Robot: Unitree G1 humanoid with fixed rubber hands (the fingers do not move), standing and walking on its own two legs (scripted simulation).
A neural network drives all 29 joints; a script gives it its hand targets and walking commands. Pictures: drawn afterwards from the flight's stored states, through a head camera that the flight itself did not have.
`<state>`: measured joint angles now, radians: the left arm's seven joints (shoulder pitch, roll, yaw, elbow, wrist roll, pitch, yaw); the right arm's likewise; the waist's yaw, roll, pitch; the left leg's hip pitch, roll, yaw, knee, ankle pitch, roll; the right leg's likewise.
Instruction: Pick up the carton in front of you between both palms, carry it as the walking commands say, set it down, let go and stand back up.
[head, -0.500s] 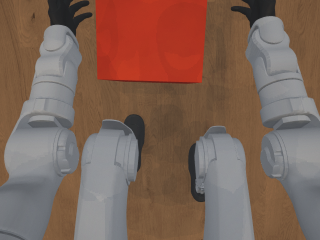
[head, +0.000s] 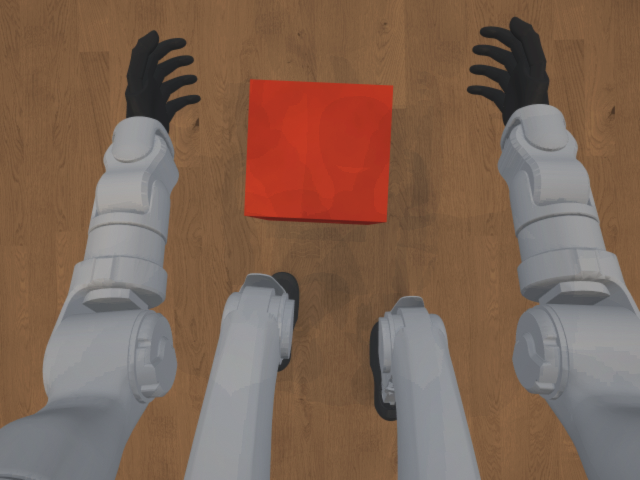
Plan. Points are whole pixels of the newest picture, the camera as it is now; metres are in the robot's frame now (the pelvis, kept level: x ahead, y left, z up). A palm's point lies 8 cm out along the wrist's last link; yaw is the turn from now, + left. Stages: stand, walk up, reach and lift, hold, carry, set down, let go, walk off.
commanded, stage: set down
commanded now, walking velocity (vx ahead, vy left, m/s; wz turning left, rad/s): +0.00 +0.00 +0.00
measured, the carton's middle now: (319, 165) +0.48 +0.07 -0.39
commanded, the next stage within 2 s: let go in 0.34 s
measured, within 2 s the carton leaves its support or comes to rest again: neither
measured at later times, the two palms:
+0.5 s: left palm (59, 81) +0.46 +0.25 +0.02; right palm (635, 62) +0.50 -0.16 +0.03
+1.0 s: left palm out of the picture +0.30 +0.25 +0.15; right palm out of the picture +0.35 -0.20 +0.15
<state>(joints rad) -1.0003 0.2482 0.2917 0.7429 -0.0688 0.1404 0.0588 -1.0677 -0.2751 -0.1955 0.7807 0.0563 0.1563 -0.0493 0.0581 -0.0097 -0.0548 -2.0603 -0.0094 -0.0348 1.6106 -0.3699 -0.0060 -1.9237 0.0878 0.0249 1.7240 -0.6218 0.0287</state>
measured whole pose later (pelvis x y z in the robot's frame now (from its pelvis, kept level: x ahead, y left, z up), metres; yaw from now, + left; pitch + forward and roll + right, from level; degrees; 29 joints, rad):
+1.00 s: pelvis +0.10 +0.01 +0.24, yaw +3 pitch +18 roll +0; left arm 0.03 0.19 0.08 0.48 0.01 0.00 -0.04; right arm -0.04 -0.18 -0.12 0.56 -0.02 -0.02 0.05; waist 0.03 -0.01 -0.03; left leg -0.71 -0.03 -0.02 0.60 -0.20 0.02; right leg -0.58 0.02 0.07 0.63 -0.36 0.02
